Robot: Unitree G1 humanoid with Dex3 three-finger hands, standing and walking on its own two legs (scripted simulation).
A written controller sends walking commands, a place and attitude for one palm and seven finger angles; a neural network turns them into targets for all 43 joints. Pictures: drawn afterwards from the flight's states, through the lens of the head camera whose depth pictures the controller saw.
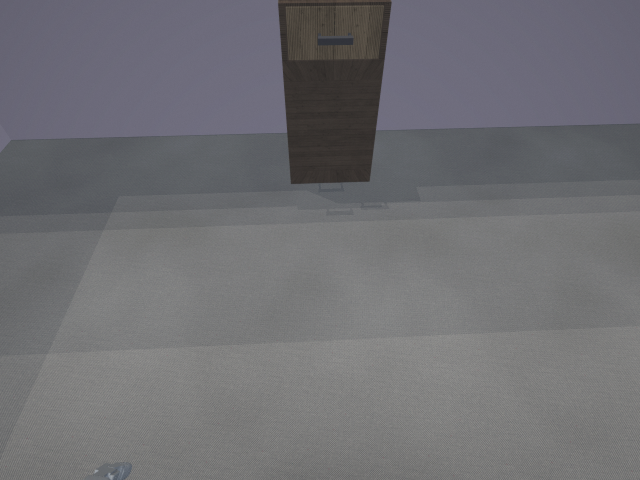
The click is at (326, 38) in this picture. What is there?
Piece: drawer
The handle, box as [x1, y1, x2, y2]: [318, 33, 353, 44]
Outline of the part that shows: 318,33 318,44 352,44 353,38 350,35 350,33 348,33 347,36 321,36 320,33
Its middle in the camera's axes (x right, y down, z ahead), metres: +0.05 -0.72 +1.39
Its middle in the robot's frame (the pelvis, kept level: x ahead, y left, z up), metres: +1.53 +0.02 -0.07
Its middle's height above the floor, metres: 0.70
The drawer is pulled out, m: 0.00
